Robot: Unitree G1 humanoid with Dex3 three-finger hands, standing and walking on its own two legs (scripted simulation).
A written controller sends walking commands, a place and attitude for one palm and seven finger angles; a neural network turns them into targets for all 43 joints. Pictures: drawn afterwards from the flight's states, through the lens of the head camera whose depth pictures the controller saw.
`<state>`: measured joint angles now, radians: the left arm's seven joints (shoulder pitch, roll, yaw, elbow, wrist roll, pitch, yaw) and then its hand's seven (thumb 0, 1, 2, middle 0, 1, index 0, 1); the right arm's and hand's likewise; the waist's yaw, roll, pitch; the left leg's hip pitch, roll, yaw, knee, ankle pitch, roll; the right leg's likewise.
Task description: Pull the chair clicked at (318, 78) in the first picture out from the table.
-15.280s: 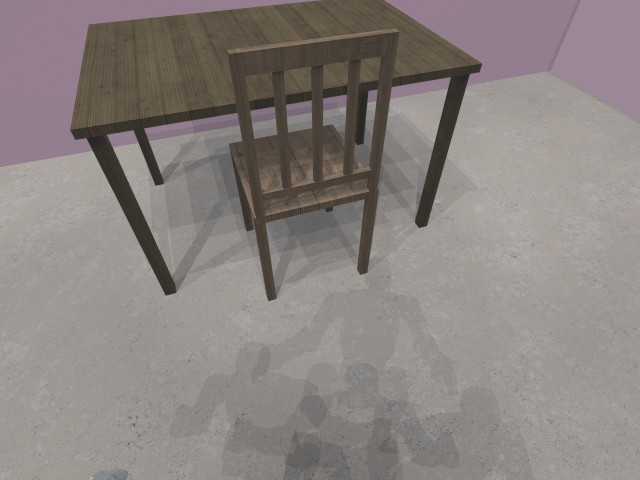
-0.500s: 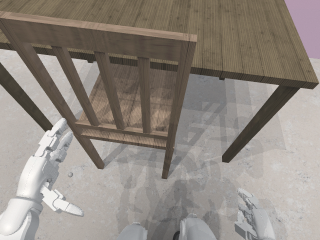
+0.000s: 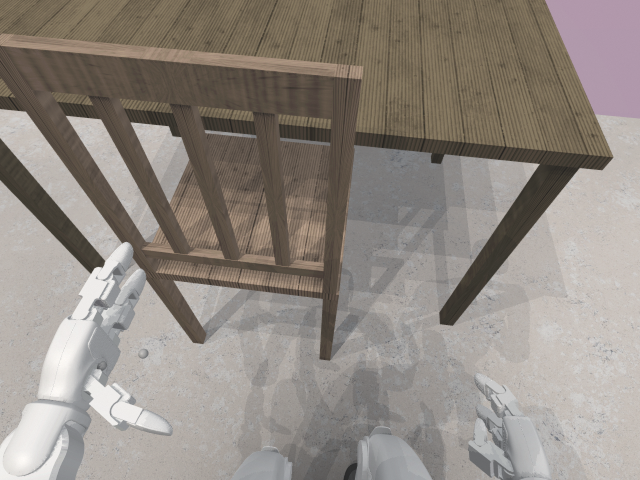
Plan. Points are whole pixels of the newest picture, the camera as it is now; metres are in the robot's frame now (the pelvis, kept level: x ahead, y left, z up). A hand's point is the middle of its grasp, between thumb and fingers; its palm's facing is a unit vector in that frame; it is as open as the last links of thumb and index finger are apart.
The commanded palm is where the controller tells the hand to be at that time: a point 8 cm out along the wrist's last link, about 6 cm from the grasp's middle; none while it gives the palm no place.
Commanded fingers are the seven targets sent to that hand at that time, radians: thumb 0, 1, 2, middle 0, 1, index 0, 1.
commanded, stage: aim the fingers beside a spindle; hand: left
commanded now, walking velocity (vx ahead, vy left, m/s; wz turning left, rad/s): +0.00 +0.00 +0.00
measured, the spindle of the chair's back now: (213, 196) +0.50 +0.19 +0.01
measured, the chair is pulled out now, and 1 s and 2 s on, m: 0.00 0.00 0.00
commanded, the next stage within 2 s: none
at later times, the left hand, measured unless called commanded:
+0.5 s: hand (163, 327) +0.28 +0.20 +0.04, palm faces -0.08 -1.00 -0.06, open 16.9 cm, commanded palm +0.26 +0.25 +0.04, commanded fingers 0.00 -0.50 0.30 -0.06 -0.08 -0.06 -0.08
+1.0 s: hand (193, 301) +0.33 +0.18 +0.02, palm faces -0.10 -0.99 -0.05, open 16.9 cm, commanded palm +0.31 +0.24 +0.02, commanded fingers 0.00 -0.50 0.30 -0.06 -0.08 -0.06 -0.08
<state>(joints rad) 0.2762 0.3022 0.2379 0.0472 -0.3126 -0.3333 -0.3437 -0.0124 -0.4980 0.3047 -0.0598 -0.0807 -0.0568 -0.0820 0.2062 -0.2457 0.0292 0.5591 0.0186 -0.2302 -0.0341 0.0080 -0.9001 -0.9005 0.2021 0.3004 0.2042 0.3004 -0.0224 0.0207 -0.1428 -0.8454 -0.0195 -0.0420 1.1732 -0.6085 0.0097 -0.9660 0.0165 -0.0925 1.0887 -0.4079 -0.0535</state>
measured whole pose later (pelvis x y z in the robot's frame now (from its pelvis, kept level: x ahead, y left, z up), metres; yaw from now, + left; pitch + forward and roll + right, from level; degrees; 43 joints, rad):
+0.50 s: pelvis -0.01 +0.00 -0.01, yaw +0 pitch +18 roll -1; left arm 0.09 0.29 0.22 0.19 -0.28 -0.34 -0.32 -0.01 -0.50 0.30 -0.06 -0.08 -0.06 -0.08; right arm 0.22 -0.26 0.04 0.58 0.01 -0.25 -0.04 0.01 -0.90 -0.90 0.20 0.30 0.20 0.30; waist -0.03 0.02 -0.14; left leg -0.91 -0.03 -0.03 1.21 -0.61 0.02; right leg -1.03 0.01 -0.08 1.13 -0.40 -0.05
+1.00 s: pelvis +0.00 +0.01 -0.02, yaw +0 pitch +21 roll -1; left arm -0.09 0.26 0.18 0.32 -0.23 -0.37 -0.28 -0.01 -0.50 0.30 -0.06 -0.08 -0.06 -0.08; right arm 0.20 -0.26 0.03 0.60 0.00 -0.21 -0.02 0.01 -0.90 -0.90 0.20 0.30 0.20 0.30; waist -0.03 0.02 -0.15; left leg -0.99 -0.04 -0.02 1.25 -0.63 0.02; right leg -1.12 0.00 -0.07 1.17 -0.42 -0.04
